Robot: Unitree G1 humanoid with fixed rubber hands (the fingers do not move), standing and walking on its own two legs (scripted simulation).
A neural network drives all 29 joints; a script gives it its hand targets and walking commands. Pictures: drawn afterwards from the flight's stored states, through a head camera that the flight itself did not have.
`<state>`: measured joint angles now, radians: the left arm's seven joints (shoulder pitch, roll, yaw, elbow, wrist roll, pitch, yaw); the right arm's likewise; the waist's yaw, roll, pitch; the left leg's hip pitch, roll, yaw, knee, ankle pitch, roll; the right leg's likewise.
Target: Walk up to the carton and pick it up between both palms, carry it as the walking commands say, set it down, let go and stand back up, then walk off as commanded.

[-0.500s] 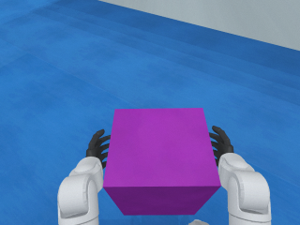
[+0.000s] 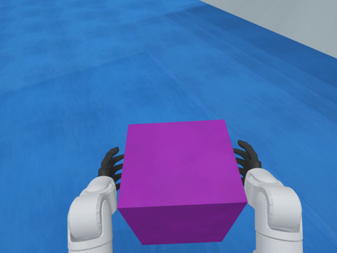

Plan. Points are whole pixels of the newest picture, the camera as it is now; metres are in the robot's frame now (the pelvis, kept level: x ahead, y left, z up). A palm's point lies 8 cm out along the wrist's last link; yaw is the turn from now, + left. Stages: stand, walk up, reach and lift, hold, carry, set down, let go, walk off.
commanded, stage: carry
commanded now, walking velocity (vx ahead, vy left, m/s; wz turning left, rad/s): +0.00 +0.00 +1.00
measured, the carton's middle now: (179, 188) +0.28 -0.01 +0.01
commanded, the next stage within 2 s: none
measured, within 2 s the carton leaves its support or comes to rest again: neither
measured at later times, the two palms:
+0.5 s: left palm (28, 247) +0.14 +0.25 +0.11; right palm (186, 175) +0.27 -0.02 +0.10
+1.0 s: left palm out of the picture -0.09 +0.35 +0.06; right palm (75, 238) +0.17 +0.19 +0.07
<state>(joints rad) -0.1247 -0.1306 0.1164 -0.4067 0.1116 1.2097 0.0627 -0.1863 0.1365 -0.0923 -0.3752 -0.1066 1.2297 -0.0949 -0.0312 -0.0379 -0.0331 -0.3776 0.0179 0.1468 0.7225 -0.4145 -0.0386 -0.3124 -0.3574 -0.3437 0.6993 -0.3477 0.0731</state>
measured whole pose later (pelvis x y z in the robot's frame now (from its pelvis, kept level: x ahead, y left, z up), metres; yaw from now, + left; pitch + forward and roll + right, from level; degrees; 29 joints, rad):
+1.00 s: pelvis -0.10 +0.04 -0.01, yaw +54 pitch +3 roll +2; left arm -0.10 -0.13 0.13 -0.44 0.06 1.18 0.10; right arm -0.15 0.13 -0.06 -0.39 -0.10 1.18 -0.10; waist 0.05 -0.02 0.02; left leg -0.45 -0.09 -0.04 0.59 -0.19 0.03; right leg -0.51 -0.13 -0.08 0.96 -0.52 0.15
